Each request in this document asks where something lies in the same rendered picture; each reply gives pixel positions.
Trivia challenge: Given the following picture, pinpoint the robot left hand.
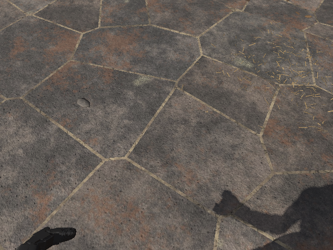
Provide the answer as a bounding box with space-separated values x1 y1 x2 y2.
15 227 76 250

